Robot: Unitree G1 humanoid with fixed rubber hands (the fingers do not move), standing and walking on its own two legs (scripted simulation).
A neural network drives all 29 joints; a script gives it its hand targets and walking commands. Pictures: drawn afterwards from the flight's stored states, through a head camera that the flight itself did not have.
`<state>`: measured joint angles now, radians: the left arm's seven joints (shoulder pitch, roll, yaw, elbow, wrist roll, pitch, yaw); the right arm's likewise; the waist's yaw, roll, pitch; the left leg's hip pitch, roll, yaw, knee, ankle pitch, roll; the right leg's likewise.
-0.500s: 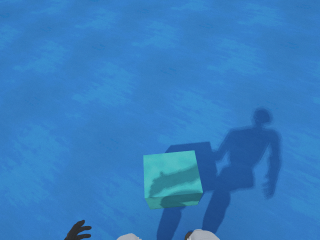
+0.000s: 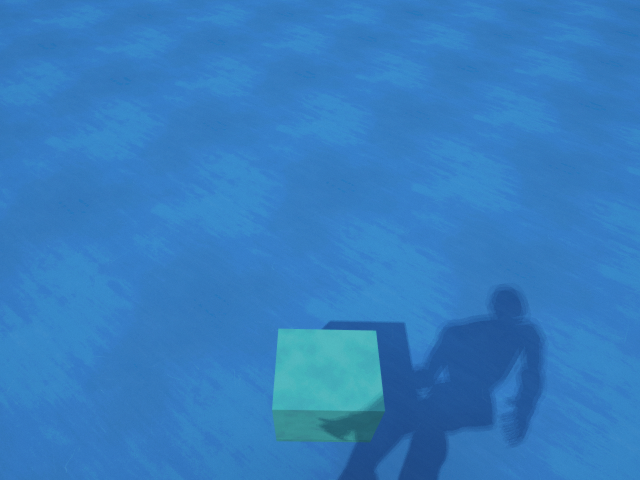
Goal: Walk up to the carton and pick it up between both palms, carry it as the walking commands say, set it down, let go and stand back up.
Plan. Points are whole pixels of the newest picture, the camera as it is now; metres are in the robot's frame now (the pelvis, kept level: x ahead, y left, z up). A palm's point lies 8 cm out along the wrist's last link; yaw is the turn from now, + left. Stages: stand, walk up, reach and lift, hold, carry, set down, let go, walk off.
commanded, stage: walk up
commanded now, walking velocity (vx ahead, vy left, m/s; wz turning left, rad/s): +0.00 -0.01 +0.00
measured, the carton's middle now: (325, 386) +0.49 -0.03 -0.64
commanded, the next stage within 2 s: none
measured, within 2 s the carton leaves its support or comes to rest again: neither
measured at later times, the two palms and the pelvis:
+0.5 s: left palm out of the picture +0.02 +0.19 -0.14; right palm out of the picture +0.00 -0.28 -0.15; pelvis -0.01 -0.04 +0.00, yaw +0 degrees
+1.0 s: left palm out of the picture -0.06 +0.24 -0.13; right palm out of the picture +0.05 -0.25 -0.13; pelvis +0.01 +0.00 +0.00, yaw +0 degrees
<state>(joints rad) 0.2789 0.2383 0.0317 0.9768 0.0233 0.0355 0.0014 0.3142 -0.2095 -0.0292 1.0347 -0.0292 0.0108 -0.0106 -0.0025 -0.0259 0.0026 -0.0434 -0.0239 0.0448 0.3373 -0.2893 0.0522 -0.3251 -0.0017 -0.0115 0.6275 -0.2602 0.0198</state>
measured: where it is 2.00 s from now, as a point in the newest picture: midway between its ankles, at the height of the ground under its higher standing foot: outside the picture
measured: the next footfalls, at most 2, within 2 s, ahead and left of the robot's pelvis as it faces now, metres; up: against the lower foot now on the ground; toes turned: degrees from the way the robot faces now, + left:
right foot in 0.10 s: +0.02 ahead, -0.15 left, +0.00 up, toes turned -2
left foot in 1.06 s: +0.12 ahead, +0.16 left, +0.00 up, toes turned +6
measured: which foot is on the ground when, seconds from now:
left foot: down 0.00-0.76, up 0.78-1.00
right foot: up 0.00-0.08, down 0.10-1.00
